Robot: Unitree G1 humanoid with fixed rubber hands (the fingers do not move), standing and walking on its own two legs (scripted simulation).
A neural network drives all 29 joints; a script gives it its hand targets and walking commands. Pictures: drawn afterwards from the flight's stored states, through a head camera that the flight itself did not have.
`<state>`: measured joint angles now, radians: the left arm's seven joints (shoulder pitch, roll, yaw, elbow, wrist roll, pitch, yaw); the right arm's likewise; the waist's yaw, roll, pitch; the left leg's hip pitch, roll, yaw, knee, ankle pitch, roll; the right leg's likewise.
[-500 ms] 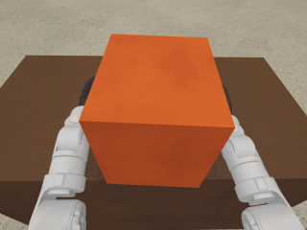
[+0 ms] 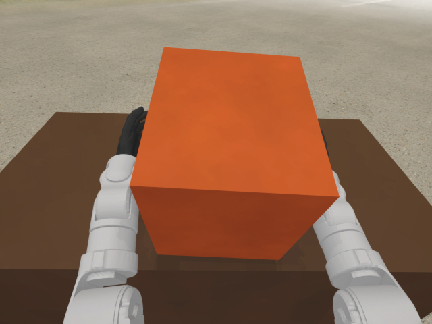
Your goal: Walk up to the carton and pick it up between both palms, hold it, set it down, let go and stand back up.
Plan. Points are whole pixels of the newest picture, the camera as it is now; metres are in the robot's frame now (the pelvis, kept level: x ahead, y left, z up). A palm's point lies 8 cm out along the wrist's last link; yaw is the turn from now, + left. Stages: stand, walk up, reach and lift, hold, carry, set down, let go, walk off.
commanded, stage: reach and lift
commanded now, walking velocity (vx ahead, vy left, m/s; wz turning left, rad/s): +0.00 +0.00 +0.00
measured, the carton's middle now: (225, 160) +0.39 +0.00 +0.16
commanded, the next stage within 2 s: hold in 1.94 s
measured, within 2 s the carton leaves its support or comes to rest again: neither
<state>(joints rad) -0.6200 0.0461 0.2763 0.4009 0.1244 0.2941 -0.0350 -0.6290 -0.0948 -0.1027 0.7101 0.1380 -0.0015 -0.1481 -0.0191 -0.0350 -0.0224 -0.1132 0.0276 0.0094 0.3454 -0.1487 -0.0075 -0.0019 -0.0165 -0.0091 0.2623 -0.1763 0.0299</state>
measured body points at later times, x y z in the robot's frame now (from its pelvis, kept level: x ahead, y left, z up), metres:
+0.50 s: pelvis -0.03 +0.00 +0.00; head -0.08 +0.03 +0.44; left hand +0.38 +0.18 +0.23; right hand +0.38 -0.16 +0.20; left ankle +0.03 +0.12 -0.75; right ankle -0.02 -0.14 -0.75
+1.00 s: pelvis -0.01 -0.01 +0.00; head -0.08 +0.00 +0.44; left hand +0.38 +0.16 +0.25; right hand +0.39 -0.19 +0.24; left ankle +0.03 +0.12 -0.75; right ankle -0.02 -0.14 -0.75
